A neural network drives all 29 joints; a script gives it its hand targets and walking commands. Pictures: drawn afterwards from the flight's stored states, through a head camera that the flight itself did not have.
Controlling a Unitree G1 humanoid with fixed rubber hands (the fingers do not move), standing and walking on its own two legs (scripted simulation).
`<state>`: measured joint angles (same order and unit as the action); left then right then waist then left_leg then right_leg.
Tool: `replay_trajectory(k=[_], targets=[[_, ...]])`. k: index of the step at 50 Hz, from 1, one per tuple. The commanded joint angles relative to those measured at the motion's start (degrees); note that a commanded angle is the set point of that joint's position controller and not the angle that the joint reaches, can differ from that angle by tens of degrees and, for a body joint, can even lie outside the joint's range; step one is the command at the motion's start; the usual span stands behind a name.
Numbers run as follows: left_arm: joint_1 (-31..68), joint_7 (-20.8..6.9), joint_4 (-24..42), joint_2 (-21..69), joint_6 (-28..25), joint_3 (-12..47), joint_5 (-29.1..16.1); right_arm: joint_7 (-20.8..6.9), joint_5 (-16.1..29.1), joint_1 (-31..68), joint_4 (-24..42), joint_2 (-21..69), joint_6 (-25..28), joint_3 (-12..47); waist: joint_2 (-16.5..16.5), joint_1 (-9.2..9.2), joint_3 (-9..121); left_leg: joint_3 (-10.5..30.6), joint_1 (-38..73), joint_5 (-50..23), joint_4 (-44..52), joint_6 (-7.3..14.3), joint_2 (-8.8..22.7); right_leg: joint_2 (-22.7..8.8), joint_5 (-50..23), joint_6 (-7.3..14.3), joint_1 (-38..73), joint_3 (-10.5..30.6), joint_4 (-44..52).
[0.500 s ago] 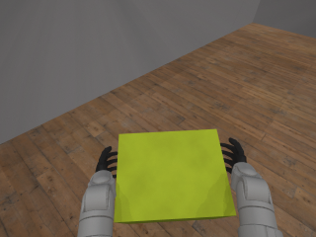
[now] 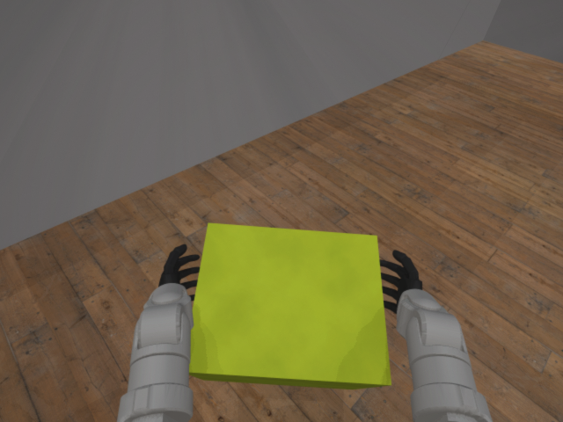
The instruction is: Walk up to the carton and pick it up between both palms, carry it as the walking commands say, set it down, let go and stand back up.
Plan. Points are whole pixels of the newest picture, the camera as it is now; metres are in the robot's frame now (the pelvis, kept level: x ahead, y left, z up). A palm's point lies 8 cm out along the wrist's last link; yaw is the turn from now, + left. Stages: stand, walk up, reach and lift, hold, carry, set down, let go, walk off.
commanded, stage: set down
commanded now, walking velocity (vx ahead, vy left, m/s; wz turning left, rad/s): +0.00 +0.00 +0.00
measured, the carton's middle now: (285, 311) +0.33 +0.01 -0.06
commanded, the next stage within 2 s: none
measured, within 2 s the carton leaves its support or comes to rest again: neither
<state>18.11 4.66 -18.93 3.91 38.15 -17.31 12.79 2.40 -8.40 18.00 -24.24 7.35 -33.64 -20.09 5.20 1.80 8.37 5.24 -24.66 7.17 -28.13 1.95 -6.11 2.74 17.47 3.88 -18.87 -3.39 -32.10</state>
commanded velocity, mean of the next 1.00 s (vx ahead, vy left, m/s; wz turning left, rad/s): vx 0.00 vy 0.00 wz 0.00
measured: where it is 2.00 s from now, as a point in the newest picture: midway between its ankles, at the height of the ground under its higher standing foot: outside the picture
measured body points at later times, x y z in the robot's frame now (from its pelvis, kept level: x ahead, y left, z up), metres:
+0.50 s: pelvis +0.01 +0.00 +0.00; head +0.07 +0.02 +0.44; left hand +0.33 +0.18 -0.05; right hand +0.31 -0.19 -0.04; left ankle +0.07 +0.09 -0.73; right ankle -0.01 -0.07 -0.73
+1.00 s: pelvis +0.02 +0.01 -0.03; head +0.23 +0.03 +0.36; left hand +0.36 +0.18 -0.17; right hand +0.35 -0.18 -0.14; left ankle +0.07 +0.09 -0.73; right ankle -0.01 -0.07 -0.73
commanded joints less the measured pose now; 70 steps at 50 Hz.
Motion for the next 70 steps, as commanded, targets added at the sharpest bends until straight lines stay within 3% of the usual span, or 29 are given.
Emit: replay_trajectory(k=[1, 5, 8, 10, 11, 14, 16, 20, 21, 22, 24, 25, 32, 36, 38, 40, 43, 44, 45, 46, 49, 52, 53, 58, 60, 62, 63, 65, 70], targets=[[38.1, -26.5, -6.3, 52.2, -3.2, 28.8, -12.9, -20.5, 3.6, 34.6, -1.2, 46.3, 1.5, 25.6, -7.3, 2.05, 14.2, 1.7, 28.9, -3.9, 2.2, -0.5, 5.0, -3.9, -7.0, -1.4, 0.7, 13.6, 13.3], [37.0, -25.8, -5.5, 49.5, -6.1, 26.8, -11.9, -20.3, 3.1, 33.8, -3.9, 46.3, 2.6, 24.4, -3.8, -0.16, 13.1, 2.0, 27.0, -5.1, 1.8, 0.2, 5.4, -3.8, -8.8, -1.9, 0.4, 13.7, 12.1], [34.3, -24.9, -7.2, 47.7, -7.6, 24.7, -9.8, -20.6, 3.1, 33.2, -4.1, 46.1, 4.0, 24.4, -5.2, -1.92, 13.7, 2.2, 26.9, -6.2, 1.0, 0.7, 5.2, -3.9, -9.8, -1.6, -0.9, 14.4, 11.2], [35.8, -24.6, -7.1, 46.0, -8.9, 24.1, -9.3, -20.2, 1.8, 31.8, -6.9, 44.8, 4.8, 22.3, -4.5, -0.71, 12.6, 2.1, 24.5, -4.6, 0.7, 0.9, 5.0, -4.1, -9.3, -1.7, -2.3, 14.5, 10.9], [35.3, -24.3, -7.4, 46.5, -9.8, 23.9, -8.9, -20.3, 2.8, 33.8, -6.2, 45.3, 6.0, 23.7, -6.1, -2.51, 12.9, 2.1, 24.2, -4.1, 0.1, 0.9, 4.9, -4.2, -8.0, -1.4, -2.6, 14.8, 10.2], [36.4, -23.4, -7.7, 45.5, -11.5, 23.8, -8.3, -20.1, 1.1, 32.2, -9.1, 42.5, 7.7, 21.1, -7.1, -0.33, 12.4, 2.7, 23.1, -4.4, -1.0, 0.8, 5.1, -3.9, -7.8, -0.6, -6.9, 14.4, 8.9], [37.5, -22.9, -8.6, 45.2, -13.2, 22.8, -7.8, -19.7, 1.3, 34.9, -7.8, 42.6, 9.7, 21.7, -7.7, -1.43, 12.1, 2.1, 19.3, -0.9, -2.1, 1.1, 4.7, -3.7, -4.7, -0.3, -6.7, 14.7, 7.9], [36.4, -22.1, -11.2, 43.2, -15.8, 20.3, -6.2, -18.3, 0.2, 35.1, -8.5, 39.2, 12.5, 21.6, -6.9, -0.92, 9.9, 2.3, 14.8, 0.4, -5.1, 1.4, 5.2, -4.2, -3.8, 0.3, -10.4, 15.4, 5.9], [37.1, -21.9, -10.8, 42.3, -16.4, 20.7, -5.9, -17.9, -0.7, 32.5, -9.9, 38.7, 13.0, 20.0, -8.5, 0.48, 8.9, 2.4, 13.5, 0.3, -5.6, 1.3, 5.4, -4.3, -5.1, 0.6, -12.1, 15.2, 4.9], [36.6, -21.6, -11.5, 40.9, -17.1, 19.4, -5.5, -17.6, -0.8, 33.0, -10.2, 37.8, 13.5, 19.7, -6.6, -0.10, 8.0, 2.6, 11.5, 0.2, -6.3, 1.4, 5.6, -4.1, -5.0, 0.4, -12.9, 15.4, 4.4], [38.1, -20.7, -11.2, 40.4, -18.3, 18.3, -5.0, -17.9, -1.0, 34.3, -10.7, 37.0, 14.9, 18.9, -8.7, -0.65, 8.6, 2.3, 10.3, 3.8, -6.8, 1.3, 5.9, -3.5, -0.8, 1.4, -14.7, 14.6, 2.8], [37.6, -20.5, -11.4, 40.3, -19.2, 18.4, -5.4, -17.6, -1.6, 35.2, -10.5, 36.6, 15.7, 19.2, -6.3, 0.01, 9.2, 2.8, 9.8, 4.2, -7.4, 1.6, 6.0, -3.3, 0.3, 1.4, -14.7, 14.6, 2.6], [33.3, -19.3, -12.8, 33.1, -24.3, 15.1, -3.7, -15.3, -2.3, 31.4, -11.1, 33.9, 20.2, 19.5, -3.0, -1.40, 11.0, 3.1, 2.1, -4.6, -11.1, 2.5, 5.2, -3.5, -12.9, -0.1, -14.0, 16.0, -1.8], [30.8, -18.6, -12.9, 30.8, -27.5, 15.2, -3.5, -14.1, -0.7, 29.8, -9.9, 32.6, 23.6, 21.9, -5.4, -2.72, 15.9, 3.5, -1.0, -11.2, -14.1, 2.1, 4.3, -3.4, -22.1, -0.5, -14.3, 16.8, -5.1], [30.2, -18.0, -11.1, 29.9, -29.4, 17.1, -4.2, -13.3, -0.1, 29.1, -9.9, 31.4, 25.0, 23.7, -4.0, -2.83, 18.8, 4.2, -4.1, -15.3, -16.1, 1.7, 4.2, -3.1, -26.9, -0.8, -14.6, 17.2, -7.1], [31.7, -17.1, -8.4, 29.6, -31.4, 19.4, -6.0, -12.7, 0.6, 27.8, -10.9, 30.7, 26.5, 24.3, -6.1, -1.82, 22.7, 5.2, -3.0, -20.2, -18.1, 1.1, 4.4, -1.8, -26.7, -0.6, -19.2, 16.1, -9.0], [30.0, -15.6, -7.6, 28.9, -33.4, 20.7, -5.8, -12.1, 1.9, 27.5, -11.0, 28.9, 28.4, 26.2, -8.0, -3.23, 28.3, 5.1, -3.3, -25.9, -21.0, 0.5, 4.0, -0.5, -28.0, -0.7, -25.2, 15.3, -11.9], [30.0, -15.4, -8.0, 29.1, -33.8, 21.7, -6.6, -11.7, 2.2, 27.8, -10.1, 28.5, 28.9, 27.0, -7.4, -1.72, 29.9, 5.7, -2.9, -26.4, -22.2, 0.5, 3.9, -0.5, -27.8, -1.1, -26.9, 15.3, -12.5], [30.2, -15.0, -6.9, 27.9, -34.8, 22.5, -6.8, -11.3, 3.0, 26.8, -9.8, 28.7, 29.6, 27.7, -8.8, -2.91, 32.3, 5.7, -3.9, -28.8, -23.0, 0.2, 3.9, -0.4, -30.1, -1.1, -28.1, 15.5, -13.6], [29.5, -15.0, -6.6, 29.0, -35.5, 24.5, -8.6, -10.8, 3.9, 26.8, -8.2, 28.2, 30.3, 29.6, -7.3, -1.41, 36.0, 5.8, -4.2, -30.8, -24.5, -0.1, 3.8, -0.2, -32.0, -1.5, -28.0, 15.3, -14.6], [30.1, -13.3, -4.0, 29.0, -36.9, 28.0, -10.6, -10.3, 5.7, 26.3, -6.6, 26.5, 32.0, 29.3, -11.6, -0.10, 43.1, 7.3, 0.1, -37.3, -27.4, -1.3, 4.0, 1.7, -27.8, -1.5, -39.6, 13.3, -17.6], [32.1, -11.2, -1.8, 29.0, -37.7, 30.1, -11.6, -10.5, 7.9, 27.2, -6.2, 24.8, 32.6, 30.1, -13.6, -1.01, 47.8, 8.1, 3.9, -42.0, -30.5, -2.5, 4.6, 2.2, -22.0, -1.6, -50.5, 12.7, -19.9], [33.7, -11.1, -2.4, 28.5, -37.7, 30.2, -12.6, -10.3, 7.1, 28.4, -6.6, 24.4, 32.4, 29.6, -12.3, 0.24, 47.3, 8.1, 2.1, -39.3, -31.0, -2.6, 4.6, 2.3, -19.5, -1.7, -52.5, 12.3, -20.6], [37.2, -9.6, -4.9, 28.2, -35.9, 30.3, -12.2, -11.3, 8.6, 34.4, -6.4, 22.4, 31.1, 28.2, -13.5, -0.31, 47.2, 6.8, -4.2, -30.8, -33.0, -3.3, 4.4, 2.3, -12.6, -2.1, -59.1, 11.6, -23.6], [41.2, -9.5, -5.2, 27.3, -34.7, 29.8, -11.7, -12.1, 8.8, 37.1, -8.7, 23.5, 29.9, 27.3, -13.5, -1.48, 45.5, 5.4, -9.8, -22.3, -33.3, -3.2, 3.8, 2.8, -9.1, -2.0, -59.4, 11.1, -25.1], [45.9, -9.9, -6.5, 30.8, -33.0, 30.1, -12.8, -13.2, 8.3, 41.8, -8.9, 24.7, 28.3, 26.7, -11.9, 0.20, 44.9, 5.2, -13.3, -11.9, -33.6, -3.0, 3.2, 3.3, -4.9, -1.7, -59.7, 9.9, -26.9], [48.7, -10.3, -7.5, 29.9, -31.7, 28.3, -11.9, -13.6, 7.8, 43.6, -10.9, 25.8, 27.1, 25.2, -12.6, -1.50, 42.0, 4.1, -18.2, -4.2, -32.9, -2.7, 2.8, 3.2, -1.1, -1.2, -58.3, 10.1, -27.1], [55.8, -11.4, -8.2, 32.1, -29.8, 28.5, -12.4, -15.0, 7.0, 49.0, -12.3, 28.3, 24.9, 23.3, -12.3, 0.30, 41.4, 3.3, -22.9, 7.7, -33.5, -2.3, 2.6, 3.4, 4.2, -0.9, -58.1, 9.9, -28.7], [63.9, -14.7, -12.6, 38.5, -25.3, 24.8, -10.7, -18.0, 6.2, 60.9, -15.1, 33.0, 20.8, 21.4, -12.1, -0.12, 41.3, 2.5, -28.9, 19.2, -36.6, -1.3, 2.1, 3.2, 10.8, -1.1, -60.5, 9.5, -32.9]])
